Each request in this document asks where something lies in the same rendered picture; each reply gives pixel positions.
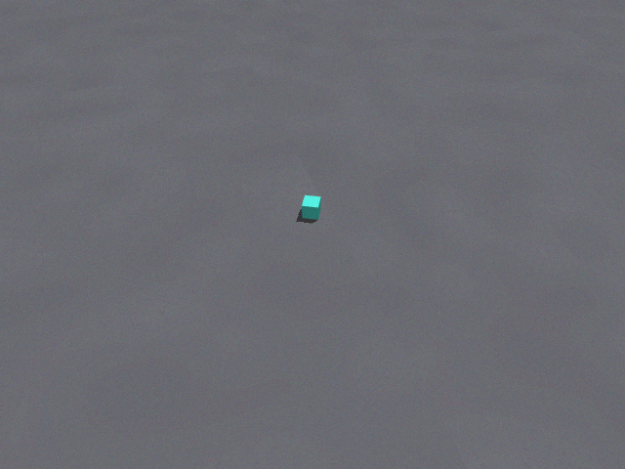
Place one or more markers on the cube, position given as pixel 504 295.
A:
pixel 311 207

